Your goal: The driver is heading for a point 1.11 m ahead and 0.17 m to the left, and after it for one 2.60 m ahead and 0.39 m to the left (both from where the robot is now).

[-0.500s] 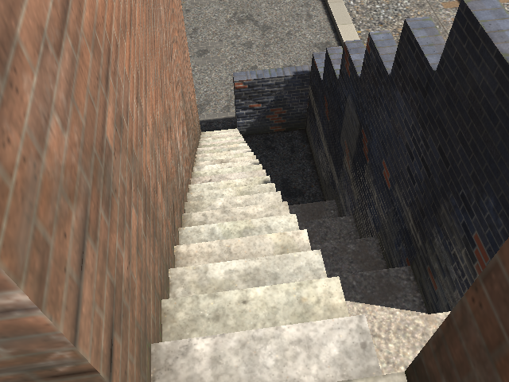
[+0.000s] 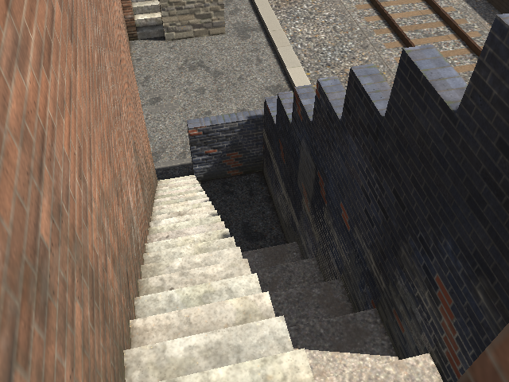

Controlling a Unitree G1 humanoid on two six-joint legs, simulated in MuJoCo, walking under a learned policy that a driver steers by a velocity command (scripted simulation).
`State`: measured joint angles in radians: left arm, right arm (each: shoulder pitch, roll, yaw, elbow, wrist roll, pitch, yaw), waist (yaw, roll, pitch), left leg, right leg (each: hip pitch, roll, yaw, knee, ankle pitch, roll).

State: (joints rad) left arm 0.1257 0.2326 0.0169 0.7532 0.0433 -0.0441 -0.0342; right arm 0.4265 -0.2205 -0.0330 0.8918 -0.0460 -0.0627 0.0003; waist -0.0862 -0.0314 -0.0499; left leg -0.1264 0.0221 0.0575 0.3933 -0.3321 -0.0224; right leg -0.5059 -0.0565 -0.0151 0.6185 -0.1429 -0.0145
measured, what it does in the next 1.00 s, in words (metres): goes down: right foot, then left foot 0.21 m lower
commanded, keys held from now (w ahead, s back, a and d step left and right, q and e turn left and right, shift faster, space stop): w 1.00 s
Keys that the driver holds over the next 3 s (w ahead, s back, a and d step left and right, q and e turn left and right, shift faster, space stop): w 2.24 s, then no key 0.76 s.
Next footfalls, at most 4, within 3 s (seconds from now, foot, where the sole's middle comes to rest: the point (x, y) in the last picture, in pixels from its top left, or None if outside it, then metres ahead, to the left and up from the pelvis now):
0.02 right None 0.12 -0.12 -0.77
0.70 left None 0.34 0.14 -0.98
1.28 right None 0.62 -0.01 -1.18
1.80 left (168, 373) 0.79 0.29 -1.39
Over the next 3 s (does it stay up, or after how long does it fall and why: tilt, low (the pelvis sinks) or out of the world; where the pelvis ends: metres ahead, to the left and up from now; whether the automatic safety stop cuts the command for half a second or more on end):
stays up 1.05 0.15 -0.82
